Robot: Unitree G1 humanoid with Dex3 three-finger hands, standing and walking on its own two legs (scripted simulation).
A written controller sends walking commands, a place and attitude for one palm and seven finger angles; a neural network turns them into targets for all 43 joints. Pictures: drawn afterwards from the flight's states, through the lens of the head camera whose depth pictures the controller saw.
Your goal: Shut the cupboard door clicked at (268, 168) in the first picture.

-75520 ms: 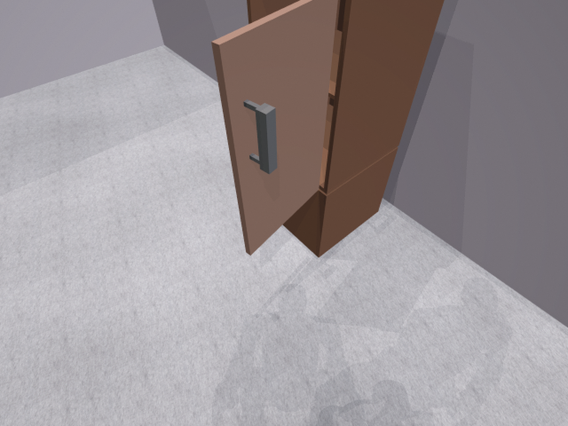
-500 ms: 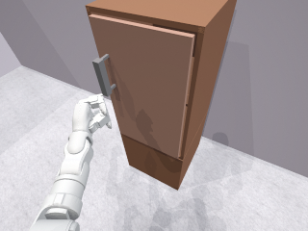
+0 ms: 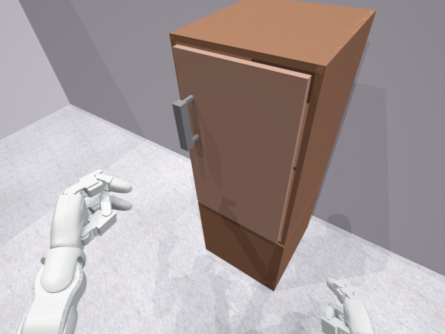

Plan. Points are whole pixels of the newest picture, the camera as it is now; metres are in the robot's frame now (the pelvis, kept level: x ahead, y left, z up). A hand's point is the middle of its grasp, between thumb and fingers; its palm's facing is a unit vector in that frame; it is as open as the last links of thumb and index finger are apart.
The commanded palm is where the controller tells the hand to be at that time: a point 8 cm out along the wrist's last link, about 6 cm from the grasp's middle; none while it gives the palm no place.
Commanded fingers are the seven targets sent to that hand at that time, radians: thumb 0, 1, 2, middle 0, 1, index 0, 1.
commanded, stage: draw the hand back to the body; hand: left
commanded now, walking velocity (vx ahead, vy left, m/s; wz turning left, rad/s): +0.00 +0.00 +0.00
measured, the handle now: (188, 122) +0.62 +0.16 +0.05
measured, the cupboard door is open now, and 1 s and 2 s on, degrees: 0 0 0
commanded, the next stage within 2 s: step back with the hand held close in 0.70 s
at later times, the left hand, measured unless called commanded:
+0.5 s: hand (33, 239) +0.20 +0.28 +0.16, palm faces +0.49 -0.78 -0.40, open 7.1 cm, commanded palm +0.15 +0.31 +0.17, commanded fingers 0.00 0.90 0.90 -0.20 -0.30 -0.20 -0.30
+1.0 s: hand (44, 238) +0.20 +0.27 +0.16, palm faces +0.43 -0.78 -0.45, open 7.4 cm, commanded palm +0.14 +0.30 +0.17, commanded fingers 0.00 0.90 0.90 -0.20 -0.30 -0.20 -0.30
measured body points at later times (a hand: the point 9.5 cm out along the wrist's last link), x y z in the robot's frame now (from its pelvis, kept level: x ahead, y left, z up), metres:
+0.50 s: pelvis +0.02 +0.01 +0.00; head +0.00 -0.02 +0.45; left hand +0.16 +0.32 +0.18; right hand +0.21 -0.21 -0.09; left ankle +0.02 +0.08 -0.74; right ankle -0.02 -0.10 -0.74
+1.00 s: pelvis +0.01 +0.00 +0.00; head +0.00 -0.03 +0.45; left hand +0.17 +0.31 +0.18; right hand +0.19 -0.23 -0.10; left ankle +0.02 +0.08 -0.74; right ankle -0.02 -0.10 -0.74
